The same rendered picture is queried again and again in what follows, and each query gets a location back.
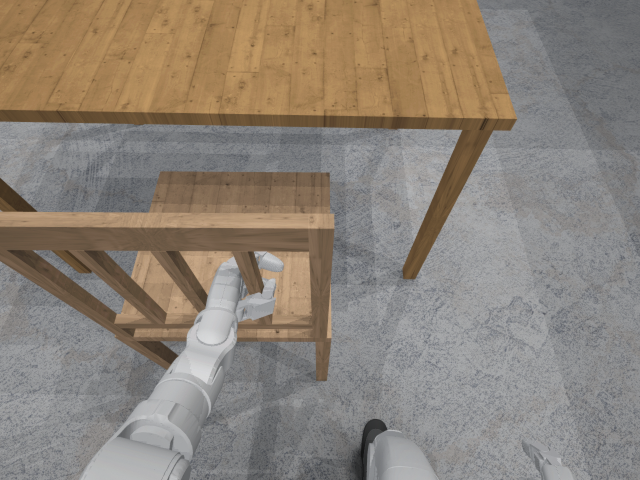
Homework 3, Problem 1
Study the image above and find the table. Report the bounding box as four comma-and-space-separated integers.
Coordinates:
0, 0, 517, 279

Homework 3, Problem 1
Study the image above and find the robot left upper arm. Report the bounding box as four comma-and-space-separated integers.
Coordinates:
85, 437, 191, 480

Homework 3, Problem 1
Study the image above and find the right robot thigh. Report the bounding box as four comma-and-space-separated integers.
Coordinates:
366, 436, 439, 480

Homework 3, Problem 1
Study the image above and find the robot left hand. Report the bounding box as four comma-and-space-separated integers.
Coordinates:
205, 251, 284, 322

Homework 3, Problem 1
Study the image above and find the robot right shin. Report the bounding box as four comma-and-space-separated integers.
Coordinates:
373, 430, 404, 442

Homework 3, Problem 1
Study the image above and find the robot left forearm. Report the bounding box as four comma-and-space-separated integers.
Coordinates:
78, 307, 238, 480

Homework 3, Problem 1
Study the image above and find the chair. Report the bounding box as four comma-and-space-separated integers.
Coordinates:
0, 171, 334, 381

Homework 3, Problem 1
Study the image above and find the robot right hand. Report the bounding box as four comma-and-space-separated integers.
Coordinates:
517, 438, 576, 480

